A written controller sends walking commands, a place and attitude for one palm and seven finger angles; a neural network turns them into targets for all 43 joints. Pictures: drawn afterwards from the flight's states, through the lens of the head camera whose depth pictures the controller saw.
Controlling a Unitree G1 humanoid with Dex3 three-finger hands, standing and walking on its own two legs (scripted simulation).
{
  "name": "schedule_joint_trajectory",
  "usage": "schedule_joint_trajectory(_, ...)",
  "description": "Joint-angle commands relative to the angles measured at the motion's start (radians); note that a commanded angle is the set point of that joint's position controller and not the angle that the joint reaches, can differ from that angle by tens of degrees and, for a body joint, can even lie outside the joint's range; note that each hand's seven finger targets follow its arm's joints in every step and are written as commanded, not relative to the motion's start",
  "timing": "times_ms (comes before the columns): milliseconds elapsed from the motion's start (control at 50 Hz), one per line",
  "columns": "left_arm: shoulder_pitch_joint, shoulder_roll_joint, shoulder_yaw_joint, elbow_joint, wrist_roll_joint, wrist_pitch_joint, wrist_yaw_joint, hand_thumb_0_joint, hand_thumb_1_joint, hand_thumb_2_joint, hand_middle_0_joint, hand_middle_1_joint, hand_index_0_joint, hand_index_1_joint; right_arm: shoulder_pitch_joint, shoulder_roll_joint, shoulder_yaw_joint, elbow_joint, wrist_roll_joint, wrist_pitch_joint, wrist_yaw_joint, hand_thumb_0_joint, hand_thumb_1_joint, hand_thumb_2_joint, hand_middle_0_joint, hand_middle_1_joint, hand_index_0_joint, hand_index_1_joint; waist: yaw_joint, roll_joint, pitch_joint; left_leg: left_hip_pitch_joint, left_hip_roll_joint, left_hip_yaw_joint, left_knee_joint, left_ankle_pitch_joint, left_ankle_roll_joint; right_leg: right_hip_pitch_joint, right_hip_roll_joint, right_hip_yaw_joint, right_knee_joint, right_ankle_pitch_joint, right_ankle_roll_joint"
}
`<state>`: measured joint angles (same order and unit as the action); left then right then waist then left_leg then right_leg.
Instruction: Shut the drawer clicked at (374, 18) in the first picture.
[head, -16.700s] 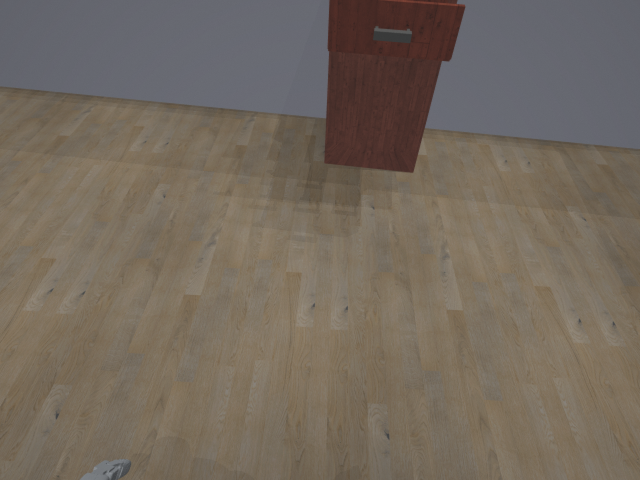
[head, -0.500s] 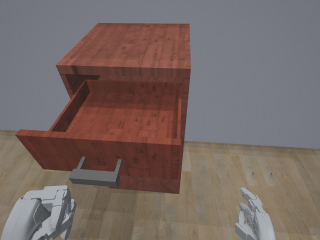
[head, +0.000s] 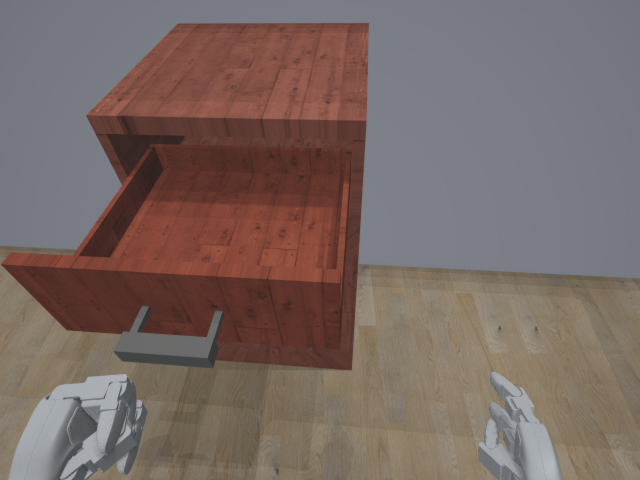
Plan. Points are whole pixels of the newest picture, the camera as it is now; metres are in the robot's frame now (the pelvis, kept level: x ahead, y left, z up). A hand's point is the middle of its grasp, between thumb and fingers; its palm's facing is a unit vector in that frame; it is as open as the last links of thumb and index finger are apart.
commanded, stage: bring the fist close to the handle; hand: left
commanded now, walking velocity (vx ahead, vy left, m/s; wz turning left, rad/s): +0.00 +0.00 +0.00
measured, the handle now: (174, 332) +0.28 +0.22 +0.04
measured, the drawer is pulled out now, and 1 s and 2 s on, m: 0.29 0.29 0.21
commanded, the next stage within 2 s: push the drawer shut in 0.94 s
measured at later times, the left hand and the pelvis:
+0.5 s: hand (156, 412) +0.18 +0.20 +0.04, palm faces -0.01 -1.00 -0.02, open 3.3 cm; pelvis -0.01 +0.04 -0.02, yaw +0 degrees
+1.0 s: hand (172, 417) +0.18 +0.19 +0.04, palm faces -0.01 -1.00 -0.05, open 3.3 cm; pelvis +0.00 +0.04 -0.04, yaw -1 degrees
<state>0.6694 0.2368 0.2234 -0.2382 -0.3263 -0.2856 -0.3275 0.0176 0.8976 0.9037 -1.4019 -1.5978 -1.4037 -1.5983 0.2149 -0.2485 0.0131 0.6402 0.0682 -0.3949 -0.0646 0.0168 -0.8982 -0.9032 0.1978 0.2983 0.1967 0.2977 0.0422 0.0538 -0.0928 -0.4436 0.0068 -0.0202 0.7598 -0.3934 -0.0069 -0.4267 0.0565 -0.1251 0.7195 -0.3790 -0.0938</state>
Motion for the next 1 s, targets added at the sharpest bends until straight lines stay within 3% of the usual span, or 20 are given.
schedule_joint_trajectory(0,0.009,0.109,0.085,-0.16,-0.021,-0.083,0.011,0.0,0.9,0.9,-1.4,-1.6,-1.4,-1.6,-0.114,-0.088,-0.04,-0.17,-0.003,-0.052,0.001,0.0,-0.9,-0.9,0.2,0.3,0.2,0.3,-0.007,-0.061,-0.037,-0.04,-0.028,-0.011,-0.038,0.181,0.034,0.078,-0.112,0.221,-0.176,0.228,0.11)
schedule_joint_trajectory(40,-0.024,0.101,0.066,-0.157,-0.019,-0.096,0.011,0.0,0.9,0.9,-1.4,-1.6,-1.4,-1.6,-0.104,-0.094,-0.043,-0.173,-0.006,-0.049,0.002,0.0,-0.9,-0.9,0.2,0.3,0.2,0.3,-0.017,-0.07,-0.045,-0.047,-0.028,-0.01,-0.033,0.173,0.036,0.058,-0.107,0.212,-0.165,0.204,0.108)
schedule_joint_trajectory(80,-0.015,0.111,0.077,-0.153,-0.009,-0.11,0.022,0.0,0.9,0.9,-1.4,-1.6,-1.4,-1.6,-0.108,-0.096,-0.048,-0.167,-0.011,-0.046,0.005,0.0,-0.9,-0.9,0.2,0.3,0.2,0.3,-0.008,-0.059,-0.058,-0.048,-0.027,-0.011,-0.033,0.187,0.038,0.053,-0.095,0.19,-0.145,0.198,0.095)
schedule_joint_trajectory(140,-0.054,0.088,0.039,-0.139,0.0,-0.123,0.027,0.0,0.9,0.9,-1.4,-1.6,-1.4,-1.6,-0.096,-0.098,-0.049,-0.176,-0.014,-0.037,0.008,0.0,-0.9,-0.9,0.2,0.3,0.2,0.3,-0.026,-0.075,-0.059,-0.07,-0.029,-0.009,-0.024,0.16,0.04,0.013,-0.089,0.175,-0.127,0.134,0.091)
schedule_joint_trajectory(220,-0.077,0.072,0.008,-0.138,0.021,-0.135,0.05,0.0,0.9,0.9,-1.4,-1.6,-1.4,-1.6,-0.093,-0.103,-0.049,-0.184,-0.019,-0.025,0.015,0.0,-0.9,-0.9,0.2,0.3,0.2,0.3,-0.03,-0.016,-0.066,-0.079,-0.027,-0.013,-0.023,0.134,0.041,-0.04,-0.071,0.129,-0.081,0.065,0.071)
schedule_joint_trajectory(300,-0.088,0.058,-0.012,-0.127,0.038,-0.135,0.077,0.0,0.9,0.9,-1.4,-1.6,-1.4,-1.6,-0.08,-0.105,-0.053,-0.195,-0.027,-0.006,0.021,0.0,-0.9,-0.9,0.2,0.3,0.2,0.3,-0.036,-0.045,-0.11,-0.089,-0.023,-0.026,-0.009,0.14,0.041,-0.069,-0.058,0.089,-0.025,0.09,0.069)
schedule_joint_trajectory(340,-0.119,0.043,-0.041,-0.14,0.045,-0.134,0.086,0.0,0.9,0.9,-1.4,-1.6,-1.4,-1.6,-0.077,-0.108,-0.05,-0.208,-0.029,0.003,0.023,0.0,-0.9,-0.9,0.2,0.3,0.2,0.3,-0.043,-0.031,-0.12,-0.098,-0.021,-0.031,-0.002,0.138,0.038,-0.09,-0.055,0.076,0.005,0.095,0.068)
schedule_joint_trajectory(380,-0.099,0.053,-0.032,-0.131,0.057,-0.131,0.103,0.0,0.9,0.9,-1.4,-1.6,-1.4,-1.6,-0.079,-0.107,-0.052,-0.21,-0.033,0.016,0.026,0.0,-0.9,-0.9,0.2,0.3,0.2,0.3,-0.035,-0.019,-0.134,-0.107,-0.02,-0.033,0.009,0.165,0.036,-0.092,-0.051,0.072,0.025,0.121,0.063)
schedule_joint_trajectory(420,-0.083,0.018,-0.072,-0.142,0.065,-0.128,0.112,0.0,0.9,0.9,-1.4,-1.6,-1.4,-1.6,-0.071,-0.103,-0.051,-0.228,-0.035,0.029,0.033,0.0,-0.9,-0.9,0.2,0.3,0.2,0.3,-0.035,-0.014,-0.155,-0.105,-0.017,-0.038,0.017,0.194,0.029,-0.109,-0.049,0.056,0.058,0.145,0.062)
schedule_joint_trajectory(540,-0.09,-0.005,-0.133,-0.191,0.097,-0.135,0.151,0.0,0.9,0.9,-1.4,-1.6,-1.4,-1.6,-0.051,-0.104,-0.052,-0.266,-0.04,0.068,0.045,0.0,-0.9,-0.9,0.2,0.3,0.2,0.3,-0.039,-0.003,-0.184,-0.115,-0.002,-0.059,0.05,0.247,0.01,-0.17,-0.043,0.043,0.121,0.143,0.059)
schedule_joint_trajectory(600,-0.056,0.015,-0.121,-0.235,0.11,-0.129,0.177,0.0,0.9,0.9,-1.4,-1.6,-1.4,-1.6,-0.042,-0.1,-0.057,-0.283,-0.04,0.09,0.048,0.0,-0.9,-0.9,0.2,0.3,0.2,0.3,-0.03,-0.004,-0.222,-0.103,0.005,-0.061,0.058,0.29,0.002,-0.163,-0.041,0.044,0.135,0.156,0.059)
schedule_joint_trajectory(740,-0.023,-0.024,-0.177,-0.253,0.127,-0.105,0.208,0.0,0.9,0.9,-1.4,-1.6,-1.4,-1.6,-0.03,-0.099,-0.053,-0.32,-0.036,0.142,0.049,0.0,-0.9,-0.9,0.2,0.3,0.2,0.3,-0.048,-0.028,-0.168,-0.145,0.012,-0.071,0.067,0.225,-0.002,-0.212,-0.036,0.036,0.147,0.099,0.062)
schedule_joint_trajectory(760,-0.028,-0.026,-0.185,-0.262,0.129,-0.103,0.209,0.0,0.9,0.9,-1.4,-1.6,-1.4,-1.6,-0.033,-0.101,-0.05,-0.326,-0.036,0.146,0.048,0.0,-0.9,-0.9,0.2,0.3,0.2,0.3,-0.049,-0.007,-0.16,-0.152,0.012,-0.073,0.067,0.207,-0.002,-0.222,-0.037,0.036,0.15,0.084,0.062)
schedule_joint_trajectory(780,-0.043,-0.018,-0.184,-0.254,0.135,-0.098,0.213,0.0,0.9,0.9,-1.4,-1.6,-1.4,-1.6,-0.032,-0.103,-0.049,-0.325,-0.037,0.152,0.045,0.0,-0.9,-0.9,0.2,0.3,0.2,0.3,-0.058,-0.032,-0.148,-0.163,0.01,-0.075,0.068,0.184,0.002,-0.222,-0.035,0.039,0.145,0.077,0.062)
schedule_joint_trajectory(820,-0.034,0.0,-0.165,-0.266,0.133,-0.101,0.215,0.0,0.9,0.9,-1.4,-1.6,-1.4,-1.6,-0.027,-0.104,-0.051,-0.333,-0.036,0.158,0.042,0.0,-0.9,-0.9,0.2,0.3,0.2,0.3,-0.051,-0.034,-0.171,-0.169,0.008,-0.071,0.072,0.162,0.004,-0.215,-0.035,0.044,0.146,0.067,0.06)
schedule_joint_trajectory(980,-0.02,0.033,-0.128,-0.284,0.126,-0.117,0.229,0.0,0.9,0.9,-1.4,-1.6,-1.4,-1.6,-0.021,-0.096,-0.047,-0.339,-0.035,0.173,0.036,0.0,-0.9,-0.9,0.2,0.3,0.2,0.3,-0.046,-0.012,-0.186,-0.19,-0.001,-0.053,0.093,0.162,0.017,-0.19,-0.035,0.058,0.14,0.089,0.057)
